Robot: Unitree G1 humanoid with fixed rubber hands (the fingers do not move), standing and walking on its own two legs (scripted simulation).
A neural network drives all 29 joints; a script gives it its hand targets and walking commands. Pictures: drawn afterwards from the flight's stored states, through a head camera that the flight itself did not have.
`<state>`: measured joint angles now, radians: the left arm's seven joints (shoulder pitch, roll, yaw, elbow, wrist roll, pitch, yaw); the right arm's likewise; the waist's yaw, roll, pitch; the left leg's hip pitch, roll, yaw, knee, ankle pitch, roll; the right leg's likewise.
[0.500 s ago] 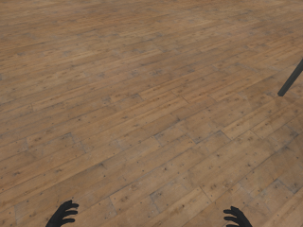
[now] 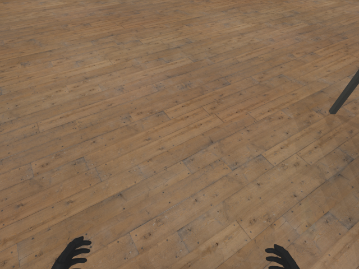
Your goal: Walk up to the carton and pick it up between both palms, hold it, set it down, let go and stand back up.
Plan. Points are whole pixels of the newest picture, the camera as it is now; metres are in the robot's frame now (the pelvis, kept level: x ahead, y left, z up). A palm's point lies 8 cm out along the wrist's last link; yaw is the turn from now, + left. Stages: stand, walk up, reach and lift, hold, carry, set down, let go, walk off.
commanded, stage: stand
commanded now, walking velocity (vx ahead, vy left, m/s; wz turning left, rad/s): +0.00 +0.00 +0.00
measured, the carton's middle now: out of the picture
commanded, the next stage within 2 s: none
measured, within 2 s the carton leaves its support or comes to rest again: neither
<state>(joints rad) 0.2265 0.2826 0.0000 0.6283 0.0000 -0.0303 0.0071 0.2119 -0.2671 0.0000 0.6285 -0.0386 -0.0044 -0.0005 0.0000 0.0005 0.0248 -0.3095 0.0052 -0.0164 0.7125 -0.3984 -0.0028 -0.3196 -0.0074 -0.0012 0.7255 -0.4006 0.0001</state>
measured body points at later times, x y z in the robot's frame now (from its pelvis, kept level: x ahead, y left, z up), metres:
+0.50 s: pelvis +0.00 +0.00 +0.00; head +0.01 +0.00 +0.45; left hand +0.14 +0.26 -0.09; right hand +0.15 -0.26 -0.10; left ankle -0.01 +0.13 -0.72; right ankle -0.01 -0.12 -0.72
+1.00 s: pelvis +0.00 +0.00 +0.00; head +0.01 +0.00 +0.45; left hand +0.14 +0.26 -0.10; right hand +0.13 -0.26 -0.10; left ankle -0.01 +0.13 -0.72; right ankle -0.01 -0.12 -0.72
